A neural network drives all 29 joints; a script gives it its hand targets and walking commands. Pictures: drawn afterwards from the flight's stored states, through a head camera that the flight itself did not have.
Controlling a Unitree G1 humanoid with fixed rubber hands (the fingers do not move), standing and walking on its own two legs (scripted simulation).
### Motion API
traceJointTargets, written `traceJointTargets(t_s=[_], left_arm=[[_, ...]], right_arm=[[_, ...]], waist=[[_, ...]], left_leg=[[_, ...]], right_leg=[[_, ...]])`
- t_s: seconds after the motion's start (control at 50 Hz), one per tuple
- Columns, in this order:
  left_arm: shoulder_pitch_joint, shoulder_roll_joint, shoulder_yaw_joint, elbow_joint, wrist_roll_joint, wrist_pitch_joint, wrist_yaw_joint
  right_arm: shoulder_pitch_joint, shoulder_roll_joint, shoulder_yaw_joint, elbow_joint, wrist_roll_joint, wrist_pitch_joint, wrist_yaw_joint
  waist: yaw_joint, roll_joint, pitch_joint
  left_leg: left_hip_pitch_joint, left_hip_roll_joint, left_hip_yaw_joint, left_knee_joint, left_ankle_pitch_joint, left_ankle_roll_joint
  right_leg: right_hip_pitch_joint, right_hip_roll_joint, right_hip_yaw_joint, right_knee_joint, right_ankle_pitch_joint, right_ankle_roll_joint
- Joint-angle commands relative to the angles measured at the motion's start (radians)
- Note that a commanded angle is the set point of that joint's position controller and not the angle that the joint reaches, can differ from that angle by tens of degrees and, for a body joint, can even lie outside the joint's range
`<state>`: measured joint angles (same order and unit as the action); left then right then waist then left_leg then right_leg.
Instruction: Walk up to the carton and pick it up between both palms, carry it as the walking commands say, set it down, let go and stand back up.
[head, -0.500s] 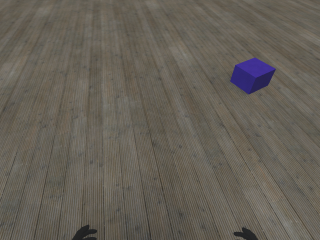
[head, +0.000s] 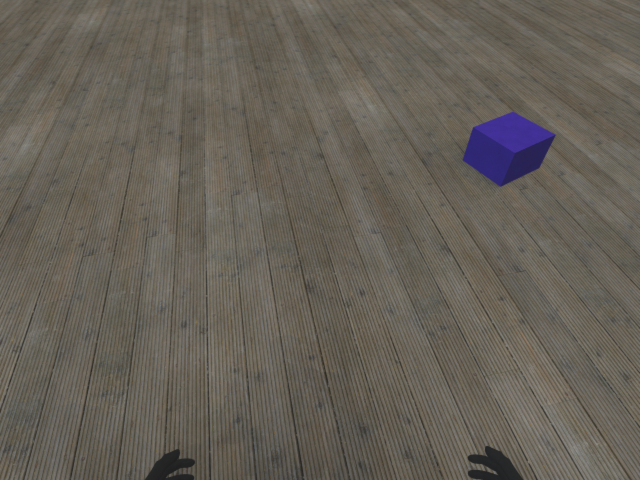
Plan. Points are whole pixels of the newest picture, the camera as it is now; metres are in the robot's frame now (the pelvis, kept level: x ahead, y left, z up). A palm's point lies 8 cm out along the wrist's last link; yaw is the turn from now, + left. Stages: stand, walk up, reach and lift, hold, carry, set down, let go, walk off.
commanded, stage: stand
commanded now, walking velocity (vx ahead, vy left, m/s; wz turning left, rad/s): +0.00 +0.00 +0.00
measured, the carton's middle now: (506, 148) +1.73 -0.90 -0.66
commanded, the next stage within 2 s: walk up in 0.80 s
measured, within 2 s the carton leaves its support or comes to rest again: neither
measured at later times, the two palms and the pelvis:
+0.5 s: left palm out of the picture +0.09 +0.23 -0.10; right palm out of the picture +0.09 -0.23 -0.11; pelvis +0.00 +0.00 +0.00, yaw +0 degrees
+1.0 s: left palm out of the picture +0.08 +0.25 -0.11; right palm out of the picture +0.07 -0.22 -0.11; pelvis +0.00 +0.01 +0.01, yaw +0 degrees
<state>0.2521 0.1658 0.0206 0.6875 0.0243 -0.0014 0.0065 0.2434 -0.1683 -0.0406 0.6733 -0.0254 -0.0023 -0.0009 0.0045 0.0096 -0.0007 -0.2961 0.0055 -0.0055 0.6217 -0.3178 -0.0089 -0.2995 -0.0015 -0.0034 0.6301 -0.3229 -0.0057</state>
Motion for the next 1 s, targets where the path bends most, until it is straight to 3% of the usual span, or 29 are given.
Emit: traceJointTargets(t_s=[0.0, 0.04, 0.08, 0.12, 0.16, 0.2, 0.22, 0.26, 0.28, 0.3, 0.32, 0.38, 0.4, 0.42, 0.46, 0.5, 0.54, 0.58, 0.6, 0.62, 0.64, 0.68, 0.72, 0.76, 0.82, 0.88, 0.9, 0.96, 0.98], left_arm=[[0.016, 0.114, 0.037, -0.055, -0.001, -0.011, 0.000], [0.011, 0.076, 0.023, -0.056, 0.000, -0.013, 0.004], [-0.017, 0.093, 0.034, -0.068, -0.001, -0.013, 0.004], [0.030, 0.073, 0.024, -0.039, -0.009, -0.004, -0.003], [0.003, 0.071, 0.023, -0.050, -0.005, -0.007, 0.002], [0.012, 0.084, 0.027, -0.051, -0.005, -0.013, 0.004], [0.049, 0.074, 0.023, -0.028, -0.007, -0.011, 0.007], [0.025, 0.093, 0.029, -0.031, -0.006, -0.008, 0.001], [-0.007, 0.081, 0.025, -0.039, 0.003, -0.003, 0.000], [0.037, 0.076, 0.030, -0.029, -0.002, -0.005, 0.007], [0.036, 0.089, 0.027, -0.027, -0.004, -0.002, -0.001], [-0.027, 0.106, 0.035, -0.035, 0.004, -0.008, 0.001], [-0.009, 0.101, 0.033, -0.028, -0.004, -0.012, 0.000], [0.001, 0.088, 0.032, -0.016, -0.003, -0.016, -0.004], [-0.007, 0.076, 0.028, -0.011, -0.003, -0.010, -0.004], [0.032, 0.062, 0.022, 0.000, -0.013, -0.002, -0.002], [0.026, 0.076, 0.027, 0.000, -0.009, -0.010, -0.003], [0.012, 0.094, 0.035, 0.009, 0.009, -0.013, 0.007], [-0.018, 0.105, 0.037, -0.001, -0.003, -0.017, 0.004], [0.003, 0.077, 0.030, 0.006, -0.005, -0.017, 0.009], [0.002, 0.123, 0.038, 0.010, -0.003, -0.015, 0.008], [0.003, 0.097, 0.035, 0.021, -0.002, -0.012, 0.003], [0.003, 0.075, 0.030, 0.031, -0.006, -0.021, 0.001], [0.037, 0.103, 0.037, 0.055, -0.001, -0.008, 0.006], [0.012, 0.073, 0.031, 0.056, -0.005, -0.009, 0.011], [0.006, 0.066, 0.030, 0.074, -0.012, -0.007, 0.002], [0.005, 0.094, 0.039, 0.073, -0.009, -0.010, 0.005], [0.047, 0.104, 0.047, 0.112, -0.004, -0.014, 0.012], [0.005, 0.235, 0.079, 0.050, -0.010, 0.023, -0.004]], right_arm=[[0.046, -0.066, -0.016, -0.049, 0.000, -0.011, -0.004], [0.019, -0.057, -0.015, -0.062, 0.001, -0.004, -0.005], [0.017, -0.094, -0.026, -0.058, -0.002, -0.006, -0.012], [-0.011, -0.067, -0.016, -0.063, 0.003, -0.007, -0.006], [0.035, -0.099, -0.031, -0.047, 0.003, -0.005, -0.009], [0.015, -0.082, -0.027, -0.045, -0.001, -0.005, -0.019], [0.024, -0.086, -0.028, -0.047, -0.006, -0.003, -0.017], [0.012, -0.060, -0.023, -0.050, 0.008, 0.003, -0.005], [0.048, -0.055, -0.020, -0.026, 0.005, 0.001, -0.004], [0.036, -0.061, -0.024, -0.031, 0.001, -0.005, -0.004], [0.019, -0.071, -0.024, -0.034, 0.006, -0.005, -0.006], [0.036, -0.088, -0.026, -0.029, 0.001, -0.004, -0.005], [0.037, -0.095, -0.034, -0.029, 0.000, -0.006, -0.003], [0.026, -0.099, -0.034, -0.021, 0.006, -0.007, -0.003], [0.037, -0.071, -0.024, -0.005, 0.003, 0.000, -0.006], [0.055, -0.077, -0.030, 0.007, -0.001, 0.005, -0.008], [0.065, -0.090, -0.034, 0.008, 0.005, -0.003, -0.006], [0.050, -0.065, -0.026, 0.014, 0.001, -0.006, -0.012], [0.028, -0.091, -0.031, 0.011, 0.003, -0.012, -0.009], [0.014, -0.050, -0.024, 0.008, 0.003, -0.012, -0.012], [0.060, -0.054, -0.025, 0.027, 0.003, -0.009, -0.010], [0.048, -0.062, -0.025, 0.033, 0.001, -0.013, -0.009], [0.044, -0.096, -0.035, 0.028, 0.001, -0.014, -0.011], [0.078, -0.056, -0.029, 0.056, 0.001, -0.011, -0.010], [0.078, -0.083, -0.039, 0.065, 0.005, -0.010, -0.013], [0.038, -0.079, -0.036, 0.066, 0.000, -0.011, -0.013], [0.050, -0.072, -0.034, 0.063, 0.008, -0.023, -0.010], [0.069, -0.076, -0.034, 0.098, 0.000, -0.028, -0.015], [0.097, -0.185, -0.074, 0.083, -0.030, -0.016, -0.024]], waist=[[-0.007, -0.004, -0.036], [-0.008, -0.020, -0.033], [-0.005, 0.016, -0.043], [0.020, -0.044, 0.006], [-0.006, -0.005, -0.004], [0.006, 0.069, 0.025], [0.010, -0.019, -0.004], [0.006, -0.087, -0.004], [-0.011, -0.040, -0.036], [0.013, 0.014, -0.039], [0.010, 0.078, 0.016], [-0.015, -0.027, 0.019], [-0.006, -0.082, -0.023], [-0.005, -0.023, -0.022], [-0.010, -0.094, 0.060], [0.000, 0.006, 0.045], [-0.012, 0.021, 0.033], [-0.005, -0.040, 0.015], [-0.006, 0.011, 0.027], [0.004, 0.026, 0.013], [-0.010, 0.030, -0.011], [-0.001, 0.021, 0.011], [-0.005, -0.046, -0.010], [-0.008, 0.004, 0.043], [-0.019, 0.003, 0.018], [0.006, 0.011, 0.054], [-0.001, -0.025, -0.014], [0.007, -0.016, -0.031], [-0.018, -0.005, 0.188]], left_leg=[[0.037, 0.031, -0.033, -0.090, 0.158, 0.026], [0.046, 0.037, -0.026, -0.089, 0.169, 0.025], [0.029, 0.045, -0.041, -0.104, 0.185, 0.026], [-0.012, 0.050, -0.051, -0.121, 0.151, 0.029], [0.026, 0.036, -0.025, -0.107, 0.165, 0.023], [0.016, 0.052, -0.043, -0.102, 0.230, 0.026], [0.024, 0.042, -0.032, -0.112, 0.144, 0.025], [0.046, 0.030, -0.032, -0.109, 0.138, 0.023], [0.074, 0.032, -0.028, -0.105, 0.141, 0.021], [0.054, 0.049, -0.037, -0.110, 0.198, 0.027], [0.010, 0.047, -0.043, -0.136, 0.138, 0.024], [0.041, 0.033, -0.026, -0.116, 0.137, 0.021], [0.070, 0.039, -0.041, -0.124, 0.153, 0.023], [0.085, 0.035, -0.026, -0.108, 0.157, 0.025], [0.048, 0.032, -0.032, -0.121, 0.118, 0.015], [0.029, 0.031, -0.038, -0.139, 0.098, 0.020], [0.022, 0.040, -0.048, -0.140, 0.105, 0.028], [0.038, 0.047, -0.043, -0.133, 0.123, 0.025], [0.033, 0.051, -0.059, -0.155, 0.151, 0.032], [0.043, 0.033, -0.039, -0.146, 0.132, 0.033], [0.058, 0.029, -0.038, -0.151, 0.115, 0.026], [0.021, 0.053, -0.056, -0.173, 0.118, 0.032], [0.058, 0.046, -0.046, -0.140, 0.153, 0.036], [0.019, 0.049, -0.056, -0.162, 0.124, 0.033], [0.061, 0.047, -0.053, -0.157, 0.124, 0.031], [-0.011, 0.053, -0.074, -0.204, 0.072, 0.043], [0.003, 0.074, -0.092, -0.204, 0.125, 0.056], [0.057, 0.058, -0.071, -0.193, 0.127, 0.043], [-0.022, 0.195, -0.114, -0.107, 0.567, 0.088]], right_leg=[[-0.009, -0.045, 0.058, -0.123, 0.140, -0.022], [-0.013, -0.057, 0.062, -0.139, 0.157, -0.028], [0.013, -0.039, 0.049, -0.108, 0.160, -0.029], [0.008, -0.037, 0.040, -0.122, 0.149, -0.024], [-0.003, -0.052, 0.073, -0.120, 0.174, -0.033], [0.006, -0.056, 0.064, -0.120, 0.218, -0.034], [0.003, -0.055, 0.063, -0.142, 0.149, -0.024], [-0.012, -0.065, 0.094, -0.187, 0.102, -0.037], [-0.008, -0.057, 0.071, -0.163, 0.090, -0.038], [0.040, -0.053, 0.065, -0.129, 0.152, -0.038], [0.017, -0.045, 0.062, -0.140, 0.134, -0.024], [-0.021, -0.057, 0.071, -0.168, 0.101, -0.032], [-0.008, -0.056, 0.073, -0.185, 0.086, -0.034], [-0.014, -0.063, 0.085, -0.179, 0.100, -0.029], [-0.057, -0.053, 0.071, -0.210, 0.006, -0.021], [-0.041, -0.054, 0.079, -0.201, 0.005, -0.030], [-0.005, -0.059, 0.084, -0.189, 0.077, -0.032], [-0.003, -0.056, 0.074, -0.204, 0.060, -0.032], [-0.006, -0.058, 0.081, -0.179, 0.117, -0.034], [-0.013, -0.069, 0.099, -0.195, 0.071, -0.041], [-0.019, -0.073, 0.094, -0.206, 0.022, -0.035], [0.018, -0.050, 0.062, -0.180, 0.081, -0.028], [0.012, -0.066, 0.087, -0.205, 0.135, -0.036], [0.018, -0.046, 0.062, -0.186, 0.114, -0.023], [-0.005, -0.055, 0.074, -0.200, 0.089, -0.025], [0.030, -0.042, 0.050, -0.187, 0.081, -0.017], [0.089, -0.050, 0.055, -0.176, 0.152, -0.016], [0.059, -0.049, 0.063, -0.194, 0.100, -0.017], [-0.119, -0.094, -0.002, -0.018, 0.348, 0.006]])
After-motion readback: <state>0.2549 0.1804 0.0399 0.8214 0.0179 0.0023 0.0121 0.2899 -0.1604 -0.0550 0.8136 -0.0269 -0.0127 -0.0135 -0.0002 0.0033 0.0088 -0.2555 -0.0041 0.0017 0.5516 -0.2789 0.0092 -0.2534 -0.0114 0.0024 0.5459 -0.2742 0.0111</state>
